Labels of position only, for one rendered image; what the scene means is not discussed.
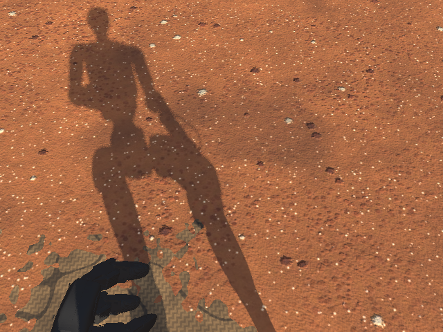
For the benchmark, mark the robot left hand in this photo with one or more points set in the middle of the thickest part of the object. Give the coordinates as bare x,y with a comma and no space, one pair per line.
85,305

